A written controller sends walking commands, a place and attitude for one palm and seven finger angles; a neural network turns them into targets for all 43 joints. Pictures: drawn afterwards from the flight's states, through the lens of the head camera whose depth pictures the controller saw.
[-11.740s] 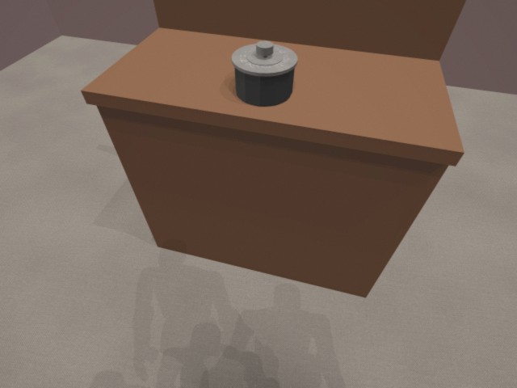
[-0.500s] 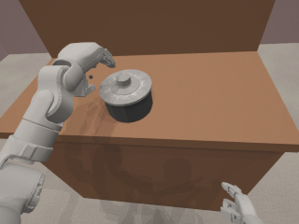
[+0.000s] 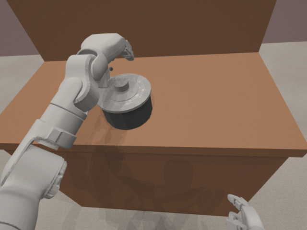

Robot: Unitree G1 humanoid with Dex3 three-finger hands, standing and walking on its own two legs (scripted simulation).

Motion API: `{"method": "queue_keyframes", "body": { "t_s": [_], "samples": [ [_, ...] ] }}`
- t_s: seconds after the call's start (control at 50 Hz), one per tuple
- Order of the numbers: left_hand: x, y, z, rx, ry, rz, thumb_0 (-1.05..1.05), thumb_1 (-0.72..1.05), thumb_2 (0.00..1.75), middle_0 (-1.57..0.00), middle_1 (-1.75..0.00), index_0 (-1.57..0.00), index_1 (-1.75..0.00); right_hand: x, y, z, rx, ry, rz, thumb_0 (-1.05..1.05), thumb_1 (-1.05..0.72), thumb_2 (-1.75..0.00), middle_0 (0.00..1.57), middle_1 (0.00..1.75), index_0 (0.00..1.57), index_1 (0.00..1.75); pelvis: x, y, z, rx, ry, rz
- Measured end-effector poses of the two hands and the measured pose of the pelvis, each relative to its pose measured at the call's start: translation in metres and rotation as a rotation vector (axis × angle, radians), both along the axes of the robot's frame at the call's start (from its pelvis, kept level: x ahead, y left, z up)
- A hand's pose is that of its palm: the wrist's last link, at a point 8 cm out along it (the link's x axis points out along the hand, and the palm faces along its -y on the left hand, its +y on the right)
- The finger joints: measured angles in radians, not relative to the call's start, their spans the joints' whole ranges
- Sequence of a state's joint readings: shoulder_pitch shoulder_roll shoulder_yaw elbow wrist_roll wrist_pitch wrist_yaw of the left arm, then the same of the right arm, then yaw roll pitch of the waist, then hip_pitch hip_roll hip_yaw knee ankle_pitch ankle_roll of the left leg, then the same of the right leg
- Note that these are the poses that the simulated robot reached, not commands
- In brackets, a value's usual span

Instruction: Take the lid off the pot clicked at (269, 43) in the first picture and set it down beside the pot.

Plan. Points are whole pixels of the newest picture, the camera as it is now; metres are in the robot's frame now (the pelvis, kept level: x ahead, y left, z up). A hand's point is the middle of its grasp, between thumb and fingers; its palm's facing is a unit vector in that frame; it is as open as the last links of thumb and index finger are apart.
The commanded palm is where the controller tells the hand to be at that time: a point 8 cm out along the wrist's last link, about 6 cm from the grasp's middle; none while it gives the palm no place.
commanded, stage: move the open hand above the knob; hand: left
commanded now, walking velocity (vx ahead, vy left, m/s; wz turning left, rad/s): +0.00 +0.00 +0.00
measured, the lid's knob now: (121, 84) +0.46 +0.10 +0.15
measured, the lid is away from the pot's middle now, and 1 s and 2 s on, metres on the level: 0.00 0.00 0.00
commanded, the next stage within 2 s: lower the open fingers around the knob in 0.80 s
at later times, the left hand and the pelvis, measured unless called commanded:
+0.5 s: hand (116, 68) +0.43 +0.09 +0.23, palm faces -0.08 -0.02 -1.00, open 10.1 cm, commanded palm +0.40 +0.11 +0.29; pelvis +0.01 -0.01 +0.00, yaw +0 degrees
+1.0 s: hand (114, 70) +0.42 +0.10 +0.23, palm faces -0.09 -0.01 -1.00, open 10.1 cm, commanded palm +0.39 +0.11 +0.28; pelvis -0.01 -0.01 +0.00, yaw +0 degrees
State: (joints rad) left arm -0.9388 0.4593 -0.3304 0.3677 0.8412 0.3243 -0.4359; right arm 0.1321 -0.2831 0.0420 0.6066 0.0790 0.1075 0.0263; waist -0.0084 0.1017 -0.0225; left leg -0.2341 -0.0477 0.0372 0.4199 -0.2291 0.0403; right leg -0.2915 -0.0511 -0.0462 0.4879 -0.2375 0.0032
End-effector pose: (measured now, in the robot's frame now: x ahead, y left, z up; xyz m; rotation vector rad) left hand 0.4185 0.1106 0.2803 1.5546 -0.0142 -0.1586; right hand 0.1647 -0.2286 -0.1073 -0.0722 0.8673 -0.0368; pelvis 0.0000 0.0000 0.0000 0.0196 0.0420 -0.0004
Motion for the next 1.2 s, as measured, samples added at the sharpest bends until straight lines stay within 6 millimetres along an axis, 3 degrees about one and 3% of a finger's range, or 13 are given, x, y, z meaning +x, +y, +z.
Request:
{"method": "queue_keyframes", "body": {
  "t_s": [0.24, 0.42, 0.74, 0.98, 1.2],
  "samples": [
    [0.017, -0.015, 0.001, -0.008, 0.013, 0.008, 0.0, -0.38, 1.63, -0.87, -0.09, -0.87, -0.09, -0.005, -0.007, -0.004, 0.001, 0.026, -0.027, 0.01, -0.91, -0.9, 0.2, 0.3, 0.2, 0.3, 0.007, -0.003, 0.001, 0.003, 0.012, -0.008],
    [0.004, -0.014, 0.002, -0.011, -0.007, -0.021, 0.0, -0.38, 1.63, -0.87, -0.09, -0.87, -0.09, 0.003, -0.01, -0.002, 0.008, 0.011, -0.018, 0.01, -0.91, -0.9, 0.2, 0.3, 0.2, 0.3, 0.008, -0.005, 0.0, 0.003, 0.003, -0.007],
    [-0.017, -0.011, 0.004, 0.001, -0.029, -0.01, 0.0, -0.38, 1.63, -0.87, -0.09, -0.87, -0.09, 0.027, 0.003, 0.011, 0.028, -0.062, 0.034, 0.01, -0.91, -0.9, 0.2, 0.3, 0.2, 0.3, -0.002, -0.009, 0.0, 0.005, -0.015, 0.002],
    [-0.013, -0.012, 0.004, 0.0, -0.01, 0.007, 0.0, -0.38, 1.63, -0.87, -0.09, -0.87, -0.09, 0.009, -0.004, 0.005, 0.015, -0.031, 0.011, 0.01, -0.91, -0.9, 0.2, 0.3, 0.2, 0.3, -0.005, -0.011, -0.001, 0.006, -0.019, -0.002],
    [-0.006, -0.015, -0.016, -0.003, 0.054, -0.01, 0.0, -0.38, 1.63, -0.87, -0.09, -0.87, -0.09, -0.014, -0.019, -0.002, -0.014, 0.017, -0.037, 0.01, -0.91, -0.9, 0.2, 0.3, 0.2, 0.3, -0.003, -0.011, 0.0, 0.006, -0.017, -0.007]
  ]
}}
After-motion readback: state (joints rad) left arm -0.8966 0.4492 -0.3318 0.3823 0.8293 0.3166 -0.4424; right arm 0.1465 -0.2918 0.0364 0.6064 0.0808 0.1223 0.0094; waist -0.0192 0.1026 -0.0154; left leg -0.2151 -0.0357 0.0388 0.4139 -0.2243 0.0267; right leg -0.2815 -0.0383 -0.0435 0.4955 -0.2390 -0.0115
